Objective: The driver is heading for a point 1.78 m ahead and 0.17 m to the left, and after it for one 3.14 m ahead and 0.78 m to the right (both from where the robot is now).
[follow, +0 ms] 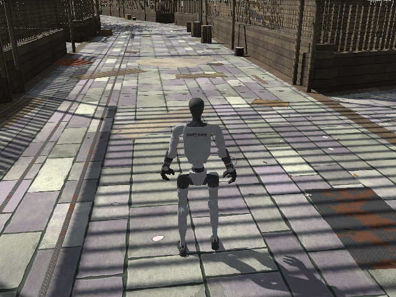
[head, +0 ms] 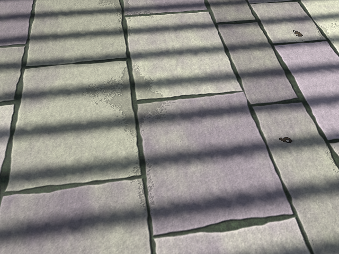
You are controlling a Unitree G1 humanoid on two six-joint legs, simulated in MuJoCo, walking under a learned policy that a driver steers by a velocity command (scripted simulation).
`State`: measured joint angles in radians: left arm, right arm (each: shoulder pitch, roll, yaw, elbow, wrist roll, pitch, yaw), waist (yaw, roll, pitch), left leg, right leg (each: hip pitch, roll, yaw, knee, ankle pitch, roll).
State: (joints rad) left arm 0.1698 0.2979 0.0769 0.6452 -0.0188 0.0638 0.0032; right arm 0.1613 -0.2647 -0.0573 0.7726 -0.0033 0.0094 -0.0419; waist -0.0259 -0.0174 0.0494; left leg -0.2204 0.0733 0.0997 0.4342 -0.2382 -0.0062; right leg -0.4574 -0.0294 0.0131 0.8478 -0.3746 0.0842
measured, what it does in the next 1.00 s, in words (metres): walks ahead: right foot, then left foot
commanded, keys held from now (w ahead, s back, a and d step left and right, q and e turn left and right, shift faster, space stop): no key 0.08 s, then w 0.92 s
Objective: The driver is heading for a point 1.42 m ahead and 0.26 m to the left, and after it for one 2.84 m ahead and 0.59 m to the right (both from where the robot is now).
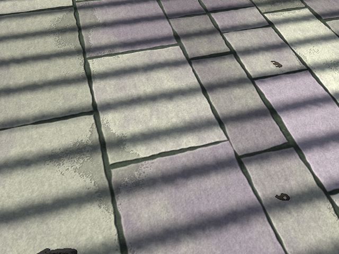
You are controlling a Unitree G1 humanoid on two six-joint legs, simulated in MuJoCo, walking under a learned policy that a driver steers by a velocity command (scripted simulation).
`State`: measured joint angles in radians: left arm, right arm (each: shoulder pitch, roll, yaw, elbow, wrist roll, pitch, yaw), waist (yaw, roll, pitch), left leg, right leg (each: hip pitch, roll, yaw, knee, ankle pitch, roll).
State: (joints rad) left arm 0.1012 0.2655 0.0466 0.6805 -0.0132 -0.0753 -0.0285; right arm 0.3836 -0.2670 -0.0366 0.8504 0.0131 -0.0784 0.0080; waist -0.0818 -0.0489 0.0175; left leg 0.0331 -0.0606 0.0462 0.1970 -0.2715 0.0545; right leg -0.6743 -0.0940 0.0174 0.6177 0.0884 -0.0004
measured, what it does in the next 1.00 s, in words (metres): walks ahead: right foot, then left foot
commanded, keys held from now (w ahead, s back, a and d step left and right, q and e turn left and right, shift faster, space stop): w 1.00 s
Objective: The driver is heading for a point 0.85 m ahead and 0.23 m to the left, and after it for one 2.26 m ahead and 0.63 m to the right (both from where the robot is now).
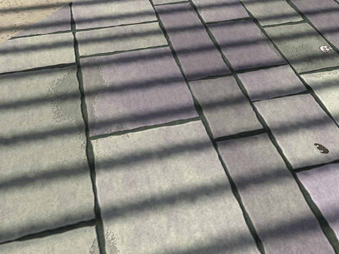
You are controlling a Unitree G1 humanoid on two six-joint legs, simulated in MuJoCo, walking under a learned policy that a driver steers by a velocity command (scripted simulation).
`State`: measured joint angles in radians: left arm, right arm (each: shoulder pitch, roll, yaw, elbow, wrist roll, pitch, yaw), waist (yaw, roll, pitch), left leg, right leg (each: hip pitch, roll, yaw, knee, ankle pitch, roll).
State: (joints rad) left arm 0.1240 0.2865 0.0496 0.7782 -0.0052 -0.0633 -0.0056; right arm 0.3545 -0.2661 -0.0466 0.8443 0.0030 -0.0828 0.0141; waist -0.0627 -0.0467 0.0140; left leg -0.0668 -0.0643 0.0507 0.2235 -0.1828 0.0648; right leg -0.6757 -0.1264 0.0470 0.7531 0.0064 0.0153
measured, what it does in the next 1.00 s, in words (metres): walks ahead, turning left: right foot, then left foot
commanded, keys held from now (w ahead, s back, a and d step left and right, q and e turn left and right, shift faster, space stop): w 0.22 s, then w+q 0.78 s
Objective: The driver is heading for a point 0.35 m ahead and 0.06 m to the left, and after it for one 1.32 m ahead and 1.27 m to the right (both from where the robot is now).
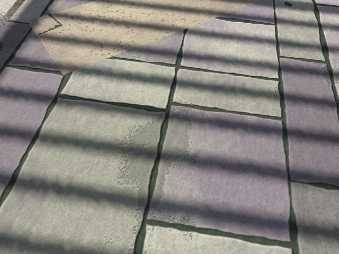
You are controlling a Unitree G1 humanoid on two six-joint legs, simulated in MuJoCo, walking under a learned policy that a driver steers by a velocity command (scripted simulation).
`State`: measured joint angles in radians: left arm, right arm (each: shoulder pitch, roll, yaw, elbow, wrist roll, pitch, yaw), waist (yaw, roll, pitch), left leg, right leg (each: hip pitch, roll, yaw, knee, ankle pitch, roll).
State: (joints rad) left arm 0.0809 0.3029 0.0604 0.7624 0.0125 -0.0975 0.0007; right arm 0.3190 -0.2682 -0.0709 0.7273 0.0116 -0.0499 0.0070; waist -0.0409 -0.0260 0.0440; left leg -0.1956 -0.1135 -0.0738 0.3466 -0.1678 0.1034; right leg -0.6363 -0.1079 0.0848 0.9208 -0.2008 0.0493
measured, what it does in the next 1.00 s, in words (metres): walks ahead: right foot, then left foot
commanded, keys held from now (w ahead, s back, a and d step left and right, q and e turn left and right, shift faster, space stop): w+q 0.20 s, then w+e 0.80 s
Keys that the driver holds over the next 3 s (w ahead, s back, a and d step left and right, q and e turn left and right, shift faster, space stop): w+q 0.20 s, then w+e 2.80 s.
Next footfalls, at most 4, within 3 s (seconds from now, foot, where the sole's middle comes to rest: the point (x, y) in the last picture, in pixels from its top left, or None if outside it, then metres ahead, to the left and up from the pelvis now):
0.22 right None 0.32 -0.14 -0.78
0.68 left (134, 244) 0.50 0.12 -0.78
1.16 right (207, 186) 0.74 -0.19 -0.78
1.66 left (186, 125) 1.08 -0.12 -0.78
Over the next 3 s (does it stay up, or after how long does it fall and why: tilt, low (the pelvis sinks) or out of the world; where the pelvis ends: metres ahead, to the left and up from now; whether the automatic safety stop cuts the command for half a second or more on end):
stays up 1.31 -0.70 0.00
